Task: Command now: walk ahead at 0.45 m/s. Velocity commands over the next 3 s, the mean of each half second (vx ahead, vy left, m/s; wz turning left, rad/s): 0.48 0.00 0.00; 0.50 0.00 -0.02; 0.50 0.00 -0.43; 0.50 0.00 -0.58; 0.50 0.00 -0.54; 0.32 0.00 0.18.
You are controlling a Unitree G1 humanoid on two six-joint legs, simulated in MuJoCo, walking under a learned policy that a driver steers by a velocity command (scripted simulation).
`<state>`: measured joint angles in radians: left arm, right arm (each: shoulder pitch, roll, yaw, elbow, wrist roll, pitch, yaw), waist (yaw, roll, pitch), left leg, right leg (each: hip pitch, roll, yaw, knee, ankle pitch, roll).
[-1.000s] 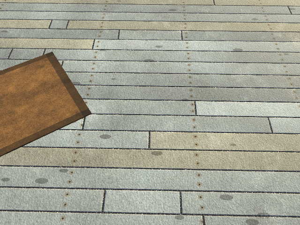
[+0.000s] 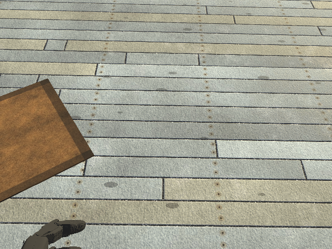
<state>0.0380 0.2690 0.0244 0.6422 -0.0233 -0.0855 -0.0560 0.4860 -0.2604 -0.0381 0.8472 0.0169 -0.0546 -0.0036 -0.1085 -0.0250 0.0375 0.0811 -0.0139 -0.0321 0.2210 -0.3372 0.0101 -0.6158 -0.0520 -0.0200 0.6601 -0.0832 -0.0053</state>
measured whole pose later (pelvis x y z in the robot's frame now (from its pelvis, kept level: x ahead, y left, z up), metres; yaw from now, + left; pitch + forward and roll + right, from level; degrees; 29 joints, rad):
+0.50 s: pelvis +0.26 -0.05 +0.01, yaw +0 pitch +1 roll -2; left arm 0.37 0.28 0.04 0.83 -0.01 -0.08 -0.01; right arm 0.10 -0.28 -0.04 0.72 0.01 -0.07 0.01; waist 0.09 0.04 0.02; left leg -0.66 0.11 -0.05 0.64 0.09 -0.02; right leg -0.01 0.09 -0.04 0.20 -0.21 -0.07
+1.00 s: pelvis +0.54 +0.00 +0.01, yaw -2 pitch +1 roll +2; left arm 0.13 0.29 0.03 0.75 -0.01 -0.07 -0.02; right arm 0.33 -0.28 -0.05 0.84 0.00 -0.09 0.02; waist -0.06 -0.05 0.02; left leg -0.04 -0.06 0.06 0.21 -0.19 0.04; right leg -0.67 -0.12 0.04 0.71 0.01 0.01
